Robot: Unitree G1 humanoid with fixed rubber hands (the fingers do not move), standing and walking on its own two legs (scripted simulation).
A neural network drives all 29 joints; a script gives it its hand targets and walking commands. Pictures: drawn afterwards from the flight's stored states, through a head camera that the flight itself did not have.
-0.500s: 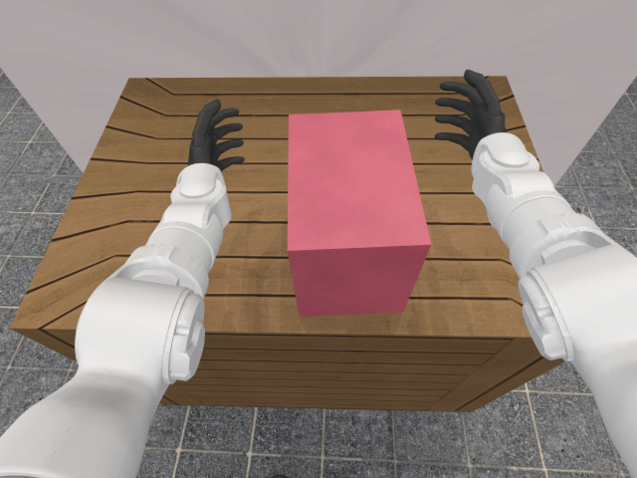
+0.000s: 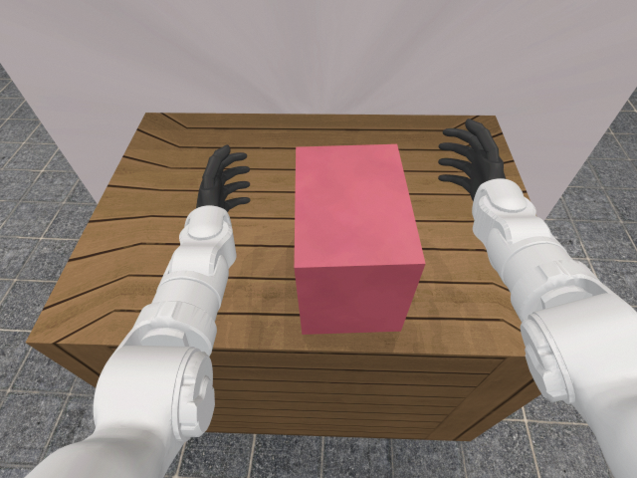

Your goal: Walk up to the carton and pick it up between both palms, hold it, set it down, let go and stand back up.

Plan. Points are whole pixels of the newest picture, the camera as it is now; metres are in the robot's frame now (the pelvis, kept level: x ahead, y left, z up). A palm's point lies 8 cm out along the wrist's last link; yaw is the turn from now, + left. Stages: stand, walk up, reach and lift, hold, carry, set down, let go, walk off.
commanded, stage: set down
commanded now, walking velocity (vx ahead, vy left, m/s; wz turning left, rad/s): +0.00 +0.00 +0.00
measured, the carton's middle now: (349, 240) +0.47 -0.01 -0.03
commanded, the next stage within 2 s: none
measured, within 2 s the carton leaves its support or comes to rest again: neither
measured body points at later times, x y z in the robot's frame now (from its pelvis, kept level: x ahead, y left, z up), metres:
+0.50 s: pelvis -0.02 +0.00 +0.00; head +0.01 +0.01 +0.45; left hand +0.37 +0.18 +0.05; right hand +0.39 -0.15 +0.06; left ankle +0.02 +0.15 -0.74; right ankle +0.00 -0.11 -0.74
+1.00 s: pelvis +0.00 +0.00 +0.00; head +0.01 +0.01 +0.45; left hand +0.28 +0.19 -0.01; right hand +0.30 -0.17 -0.01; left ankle +0.02 +0.15 -0.74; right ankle +0.00 -0.11 -0.74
